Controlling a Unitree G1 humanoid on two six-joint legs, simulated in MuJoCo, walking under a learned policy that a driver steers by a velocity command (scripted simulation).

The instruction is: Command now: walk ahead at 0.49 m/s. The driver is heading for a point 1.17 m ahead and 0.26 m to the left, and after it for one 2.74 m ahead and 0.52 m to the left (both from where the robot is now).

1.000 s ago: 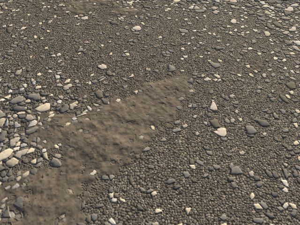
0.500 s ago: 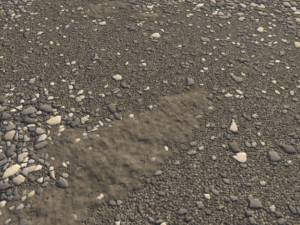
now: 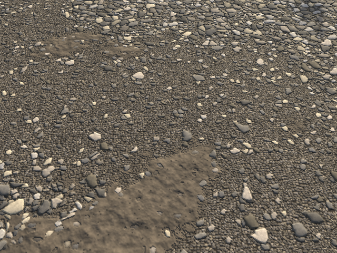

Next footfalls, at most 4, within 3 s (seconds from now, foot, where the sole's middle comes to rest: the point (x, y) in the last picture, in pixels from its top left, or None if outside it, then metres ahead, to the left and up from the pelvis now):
0.22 right None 0.32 -0.16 -0.78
0.80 left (141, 231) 0.61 0.10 -0.78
1.28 right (160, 164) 0.94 0.01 -0.78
1.78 left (82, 159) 0.99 0.38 -0.78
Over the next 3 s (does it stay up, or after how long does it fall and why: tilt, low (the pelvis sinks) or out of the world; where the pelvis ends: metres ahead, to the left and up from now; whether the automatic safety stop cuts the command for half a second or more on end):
stays up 1.08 0.32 -0.01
